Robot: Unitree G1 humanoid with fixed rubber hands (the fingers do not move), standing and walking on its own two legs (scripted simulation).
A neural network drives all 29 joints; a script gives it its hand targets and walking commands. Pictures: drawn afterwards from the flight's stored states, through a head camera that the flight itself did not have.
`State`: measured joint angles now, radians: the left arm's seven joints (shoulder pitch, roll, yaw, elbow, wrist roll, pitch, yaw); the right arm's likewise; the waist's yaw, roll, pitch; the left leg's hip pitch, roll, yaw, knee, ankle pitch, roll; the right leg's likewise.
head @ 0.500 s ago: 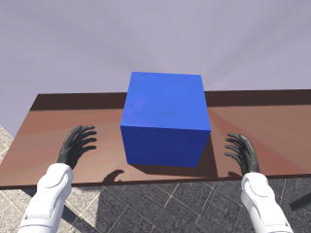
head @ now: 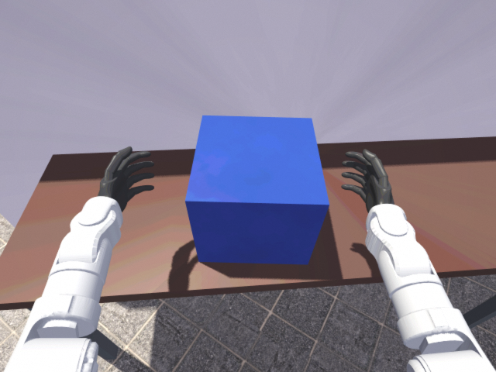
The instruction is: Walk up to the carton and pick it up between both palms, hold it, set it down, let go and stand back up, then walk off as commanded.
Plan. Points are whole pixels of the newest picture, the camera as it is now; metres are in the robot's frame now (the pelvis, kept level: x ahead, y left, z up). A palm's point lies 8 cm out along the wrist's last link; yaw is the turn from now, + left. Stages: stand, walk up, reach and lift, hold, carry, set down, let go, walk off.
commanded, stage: reach and lift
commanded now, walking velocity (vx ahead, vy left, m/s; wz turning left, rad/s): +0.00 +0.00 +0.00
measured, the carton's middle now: (255, 190) +0.48 +0.00 -0.03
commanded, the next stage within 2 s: none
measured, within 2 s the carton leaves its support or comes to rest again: neither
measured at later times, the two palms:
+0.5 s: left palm (124, 147) +0.43 +0.22 +0.14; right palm (371, 155) +0.41 -0.19 +0.14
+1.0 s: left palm (129, 147) +0.45 +0.22 +0.12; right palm (369, 146) +0.44 -0.19 +0.14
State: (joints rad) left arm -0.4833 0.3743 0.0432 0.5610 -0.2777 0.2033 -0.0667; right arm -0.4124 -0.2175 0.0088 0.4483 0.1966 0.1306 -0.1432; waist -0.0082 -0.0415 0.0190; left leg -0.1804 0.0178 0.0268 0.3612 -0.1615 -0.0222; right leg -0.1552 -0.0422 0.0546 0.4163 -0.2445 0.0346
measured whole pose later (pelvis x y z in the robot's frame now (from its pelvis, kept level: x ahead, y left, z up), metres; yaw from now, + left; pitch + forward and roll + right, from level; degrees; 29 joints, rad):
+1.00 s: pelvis +0.00 +0.00 +0.00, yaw -1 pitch +8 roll +0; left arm -1.09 0.42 -0.07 1.46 -0.33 -0.12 -0.04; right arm -1.05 -0.22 0.01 1.23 0.29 -0.02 -0.12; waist -0.05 -0.03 -0.07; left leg -0.38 0.05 0.03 0.42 -0.17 -0.03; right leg -0.33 -0.01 0.06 0.42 -0.22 0.03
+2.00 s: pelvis +0.00 +0.01 -0.02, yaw -2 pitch +23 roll -2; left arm -1.09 0.28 -0.13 1.60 -0.31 -0.40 0.01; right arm -1.04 -0.22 0.02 1.35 0.29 -0.26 -0.06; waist -0.03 -0.02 -0.21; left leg -0.75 0.06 0.03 0.53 -0.18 -0.02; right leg -0.68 -0.01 0.06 0.47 -0.20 0.04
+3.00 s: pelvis +0.00 +0.01 -0.02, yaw -1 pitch +22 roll -1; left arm -1.08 0.22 0.30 1.59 0.07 -0.43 0.04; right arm -1.01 -0.11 -0.36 1.34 -0.10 -0.35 -0.09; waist -0.05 -0.02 -0.18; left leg -0.73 0.06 0.03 0.52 -0.18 -0.02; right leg -0.66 -0.01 0.05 0.47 -0.20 0.04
